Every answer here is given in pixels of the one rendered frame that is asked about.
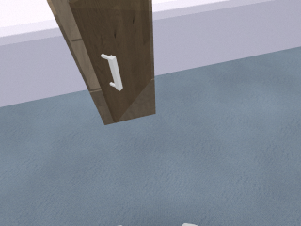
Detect handle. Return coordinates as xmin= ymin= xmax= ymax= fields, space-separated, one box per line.
xmin=101 ymin=54 xmax=123 ymax=91

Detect cupboard door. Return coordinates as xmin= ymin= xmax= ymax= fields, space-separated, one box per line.
xmin=68 ymin=0 xmax=152 ymax=123

